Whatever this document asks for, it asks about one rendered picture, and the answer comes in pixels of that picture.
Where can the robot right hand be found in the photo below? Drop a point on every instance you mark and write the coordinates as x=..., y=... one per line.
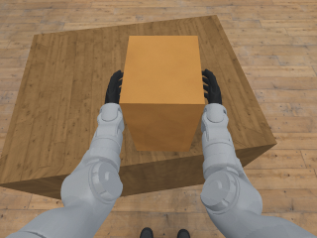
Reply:
x=213, y=89

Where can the robot left upper arm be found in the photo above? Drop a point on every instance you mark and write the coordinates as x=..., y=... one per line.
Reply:
x=88, y=197

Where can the robot right forearm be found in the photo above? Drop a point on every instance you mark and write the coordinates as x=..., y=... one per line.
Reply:
x=217, y=144

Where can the robot left forearm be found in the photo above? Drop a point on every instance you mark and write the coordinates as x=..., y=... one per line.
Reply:
x=107, y=141

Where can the carton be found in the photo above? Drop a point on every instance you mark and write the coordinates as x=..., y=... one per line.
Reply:
x=162, y=94

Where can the robot left hand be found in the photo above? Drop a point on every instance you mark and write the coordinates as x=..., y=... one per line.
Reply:
x=113, y=90

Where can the pedestal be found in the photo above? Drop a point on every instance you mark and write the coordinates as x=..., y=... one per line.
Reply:
x=64, y=85

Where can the left robot foot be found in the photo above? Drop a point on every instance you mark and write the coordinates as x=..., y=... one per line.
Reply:
x=147, y=233

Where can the robot right upper arm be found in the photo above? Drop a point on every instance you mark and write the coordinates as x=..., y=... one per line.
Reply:
x=235, y=207

